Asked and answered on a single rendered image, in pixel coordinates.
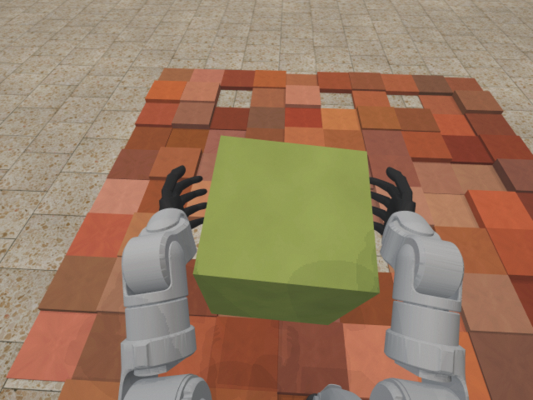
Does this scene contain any robot right upper arm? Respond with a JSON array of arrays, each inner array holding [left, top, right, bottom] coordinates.
[[369, 377, 460, 400]]

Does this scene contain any carton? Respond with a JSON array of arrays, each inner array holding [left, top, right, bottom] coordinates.
[[193, 135, 380, 325]]

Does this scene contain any robot left hand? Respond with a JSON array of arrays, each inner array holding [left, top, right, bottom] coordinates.
[[159, 165, 207, 229]]

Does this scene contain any left robot forearm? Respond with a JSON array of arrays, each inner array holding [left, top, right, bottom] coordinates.
[[118, 208, 197, 400]]

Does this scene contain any robot right hand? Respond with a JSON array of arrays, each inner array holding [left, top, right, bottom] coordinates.
[[369, 167, 416, 235]]

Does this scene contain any robot right shin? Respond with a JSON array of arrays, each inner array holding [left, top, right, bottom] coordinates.
[[320, 384, 342, 393]]

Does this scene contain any right robot forearm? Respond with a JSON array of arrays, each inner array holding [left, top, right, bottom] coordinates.
[[380, 211, 469, 400]]

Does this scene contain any robot left upper arm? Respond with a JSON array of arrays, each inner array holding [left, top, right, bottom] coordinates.
[[123, 373, 212, 400]]

